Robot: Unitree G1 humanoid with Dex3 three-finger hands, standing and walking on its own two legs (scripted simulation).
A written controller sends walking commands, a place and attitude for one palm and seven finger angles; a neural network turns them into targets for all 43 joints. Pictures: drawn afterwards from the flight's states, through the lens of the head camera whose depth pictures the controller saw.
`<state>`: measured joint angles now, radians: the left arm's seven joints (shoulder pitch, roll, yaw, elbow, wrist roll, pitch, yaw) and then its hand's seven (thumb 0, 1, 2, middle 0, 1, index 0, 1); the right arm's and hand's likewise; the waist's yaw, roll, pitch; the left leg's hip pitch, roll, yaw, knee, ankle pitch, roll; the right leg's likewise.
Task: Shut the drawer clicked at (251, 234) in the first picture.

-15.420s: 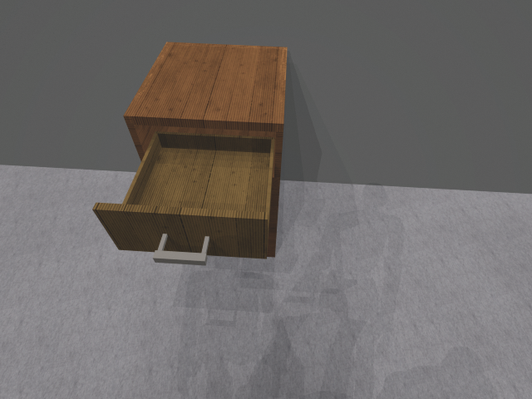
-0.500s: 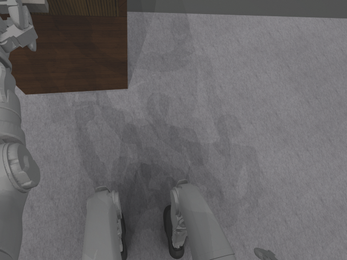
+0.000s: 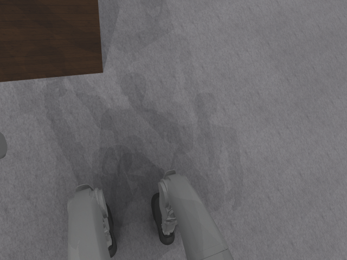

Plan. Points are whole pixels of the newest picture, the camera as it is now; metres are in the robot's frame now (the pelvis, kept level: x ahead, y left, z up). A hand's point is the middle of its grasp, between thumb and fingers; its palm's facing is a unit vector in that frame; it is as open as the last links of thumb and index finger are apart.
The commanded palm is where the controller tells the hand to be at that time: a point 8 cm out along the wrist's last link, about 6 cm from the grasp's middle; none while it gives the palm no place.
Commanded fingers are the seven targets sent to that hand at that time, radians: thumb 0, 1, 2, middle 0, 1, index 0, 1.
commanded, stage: push the drawer shut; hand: left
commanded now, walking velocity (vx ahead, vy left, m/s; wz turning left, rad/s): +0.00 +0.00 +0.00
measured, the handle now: out of the picture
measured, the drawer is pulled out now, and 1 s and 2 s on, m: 0.00 0.00 0.00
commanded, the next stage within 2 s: pull the fist back off the drawer in 0.16 s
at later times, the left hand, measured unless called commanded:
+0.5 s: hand out of the picture +0.62 +0.26 +0.05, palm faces +0.11 -0.99 -0.06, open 3.2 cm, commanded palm +0.63 +0.22 +0.06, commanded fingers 0.00 0.90 0.90 -1.40 -1.60 -1.40 -1.60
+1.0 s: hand out of the picture +0.58 +0.26 +0.06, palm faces +0.13 -0.99 -0.03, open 3.3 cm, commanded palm +0.58 +0.25 +0.06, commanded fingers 0.00 0.90 0.90 -1.40 -1.60 -1.40 -1.60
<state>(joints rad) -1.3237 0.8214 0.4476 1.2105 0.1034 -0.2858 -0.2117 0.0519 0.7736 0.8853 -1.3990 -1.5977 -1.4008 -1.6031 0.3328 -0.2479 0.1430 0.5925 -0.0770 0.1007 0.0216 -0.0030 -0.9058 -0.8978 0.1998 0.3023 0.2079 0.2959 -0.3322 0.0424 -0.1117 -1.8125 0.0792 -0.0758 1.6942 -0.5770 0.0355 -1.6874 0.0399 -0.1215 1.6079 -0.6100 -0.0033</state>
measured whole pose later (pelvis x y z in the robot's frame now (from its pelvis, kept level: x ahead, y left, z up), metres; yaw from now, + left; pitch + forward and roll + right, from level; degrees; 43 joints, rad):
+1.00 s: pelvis +0.02 +0.00 +0.03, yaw +1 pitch +38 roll -8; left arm -1.05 0.66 0.46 1.03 -0.01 -0.29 -0.23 0.02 0.89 0.90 -1.40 -1.60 -1.40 -1.60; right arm 0.31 -0.25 0.09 0.59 -0.06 0.08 0.04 0.00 -0.91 -0.90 0.20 0.30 0.21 0.30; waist -0.24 0.04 -0.15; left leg -1.68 0.08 -0.06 1.61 -0.60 0.03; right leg -1.57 0.04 -0.10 1.53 -0.62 0.00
